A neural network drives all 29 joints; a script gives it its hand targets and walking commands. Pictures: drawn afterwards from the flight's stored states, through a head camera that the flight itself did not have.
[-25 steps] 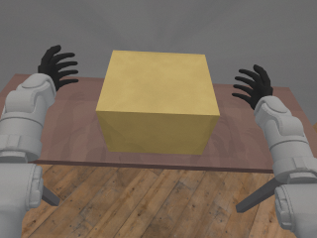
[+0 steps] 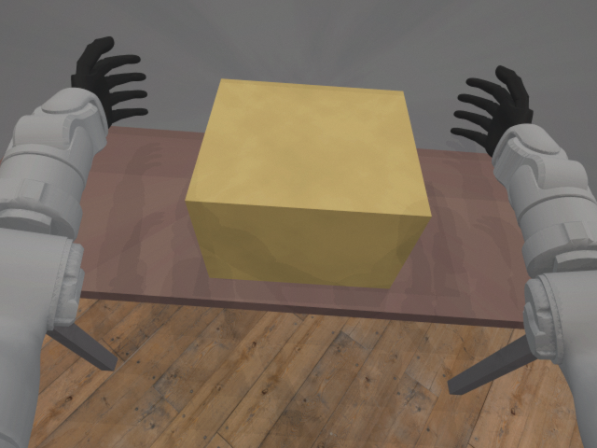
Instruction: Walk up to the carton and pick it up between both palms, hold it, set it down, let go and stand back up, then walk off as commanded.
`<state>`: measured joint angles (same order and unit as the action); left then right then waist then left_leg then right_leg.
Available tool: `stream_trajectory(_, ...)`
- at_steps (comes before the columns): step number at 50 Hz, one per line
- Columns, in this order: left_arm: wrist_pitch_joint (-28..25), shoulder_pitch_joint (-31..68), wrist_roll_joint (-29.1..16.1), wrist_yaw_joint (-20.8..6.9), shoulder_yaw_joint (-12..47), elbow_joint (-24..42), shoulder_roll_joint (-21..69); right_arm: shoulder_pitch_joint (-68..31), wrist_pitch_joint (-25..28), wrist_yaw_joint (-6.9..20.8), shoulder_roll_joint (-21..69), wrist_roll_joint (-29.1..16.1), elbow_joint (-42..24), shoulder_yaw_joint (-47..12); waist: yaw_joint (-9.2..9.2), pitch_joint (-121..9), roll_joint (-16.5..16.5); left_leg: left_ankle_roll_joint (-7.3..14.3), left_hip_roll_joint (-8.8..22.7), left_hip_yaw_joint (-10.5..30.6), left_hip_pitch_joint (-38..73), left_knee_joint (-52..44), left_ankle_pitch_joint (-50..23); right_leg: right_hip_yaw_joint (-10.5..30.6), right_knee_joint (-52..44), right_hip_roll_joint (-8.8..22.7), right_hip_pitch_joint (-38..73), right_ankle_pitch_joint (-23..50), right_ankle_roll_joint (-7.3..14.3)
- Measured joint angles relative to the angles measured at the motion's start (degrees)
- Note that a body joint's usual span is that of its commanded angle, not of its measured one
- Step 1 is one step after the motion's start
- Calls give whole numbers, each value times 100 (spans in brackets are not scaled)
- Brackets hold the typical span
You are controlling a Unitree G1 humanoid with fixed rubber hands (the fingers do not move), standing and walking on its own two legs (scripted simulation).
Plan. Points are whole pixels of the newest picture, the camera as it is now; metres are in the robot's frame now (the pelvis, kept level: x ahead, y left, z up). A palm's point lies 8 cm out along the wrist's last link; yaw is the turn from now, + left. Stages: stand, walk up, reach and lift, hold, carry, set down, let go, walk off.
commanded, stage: reach and lift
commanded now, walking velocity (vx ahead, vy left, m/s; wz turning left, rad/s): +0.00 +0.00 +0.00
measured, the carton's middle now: (306, 184) +0.52 +0.00 +0.02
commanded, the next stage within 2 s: none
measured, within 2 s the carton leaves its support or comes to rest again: neither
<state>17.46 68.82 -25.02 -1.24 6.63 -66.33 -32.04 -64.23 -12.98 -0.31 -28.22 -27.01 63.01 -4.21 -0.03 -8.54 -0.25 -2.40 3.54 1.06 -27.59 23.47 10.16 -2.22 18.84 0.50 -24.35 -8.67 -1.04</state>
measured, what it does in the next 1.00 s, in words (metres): stands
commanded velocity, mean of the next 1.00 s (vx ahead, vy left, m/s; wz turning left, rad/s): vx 0.00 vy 0.00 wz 0.00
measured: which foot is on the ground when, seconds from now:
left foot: down 0.00-1.00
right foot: down 0.00-1.00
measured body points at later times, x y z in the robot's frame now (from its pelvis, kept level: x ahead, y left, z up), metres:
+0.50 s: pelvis -0.03 +0.00 -0.02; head +0.08 +0.01 +0.42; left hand +0.46 +0.26 +0.08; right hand +0.47 -0.21 +0.08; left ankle +0.00 +0.14 -0.74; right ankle -0.01 -0.13 -0.74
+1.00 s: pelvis -0.01 +0.00 -0.02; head +0.09 +0.00 +0.42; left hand +0.47 +0.24 +0.08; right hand +0.48 -0.21 +0.08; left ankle +0.00 +0.14 -0.74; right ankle -0.01 -0.13 -0.74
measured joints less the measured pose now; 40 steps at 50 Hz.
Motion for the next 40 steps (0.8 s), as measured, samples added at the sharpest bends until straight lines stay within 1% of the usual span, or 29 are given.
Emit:
stream_trajectory(5,-478,-78,25,-133,123,-438,52,64,336,-28,95,40,339,-121,26,-44,-12,-13,6,27,-78,45,9,-25,43,-6,-68,-18,6)
stream_trajectory(10,-1063,-357,1,-202,223,-719,196,398,775,-62,222,81,474,-212,47,-50,-9,-18,5,49,-228,152,20,-41,172,-5,-222,-45,8)
stream_trajectory(14,-1535,-455,-103,-158,350,-1008,314,569,1097,-62,324,69,583,-272,64,-45,-1,-16,3,50,-505,287,9,-33,348,-2,-520,-56,11)
stream_trajectory(17,-1879,-446,-280,-74,541,-1228,394,614,1302,-37,401,63,635,-284,64,-122,-6,-16,1,58,-847,439,8,-32,531,1,-876,-71,16)
stream_trajectory(21,-2287,-297,-511,32,778,-1590,521,506,1498,-4,494,87,767,-322,64,-271,-20,-9,-11,61,-1339,676,35,-21,826,15,-1397,-127,16)
stream_trajectory(24,-2519,-141,-595,66,848,-1901,606,346,1606,2,573,119,905,-343,56,-386,-29,3,-24,50,-1658,832,69,-2,1031,31,-1745,-183,7)
stream_trajectory(29,-2811,-113,-521,59,787,-2114,675,181,1854,-15,695,144,1128,-363,48,-571,-52,8,-27,26,-1992,1016,154,31,1240,38,-2101,-271,-7)
stream_trajectory(33,-2919,-274,-392,17,654,-2011,715,252,2050,-48,695,25,1240,-466,95,-671,-54,1,1,10,-2043,1109,251,49,1283,12,-2139,-331,-12)
stream_trajectory(40,-2865,-420,-256,-16,578,-1732,711,360,2180,-51,539,-198,1324,-602,156,-616,-50,-19,30,17,-1877,1119,330,41,1219,-16,-1939,-372,-10)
